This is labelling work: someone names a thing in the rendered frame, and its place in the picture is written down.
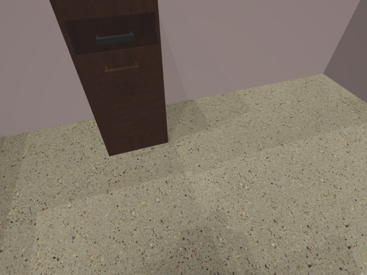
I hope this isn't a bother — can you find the drawer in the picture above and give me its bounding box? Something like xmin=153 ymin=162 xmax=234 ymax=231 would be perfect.
xmin=64 ymin=12 xmax=156 ymax=55

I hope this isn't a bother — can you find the cabinet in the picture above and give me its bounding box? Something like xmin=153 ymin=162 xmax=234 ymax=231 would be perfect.
xmin=50 ymin=0 xmax=168 ymax=156

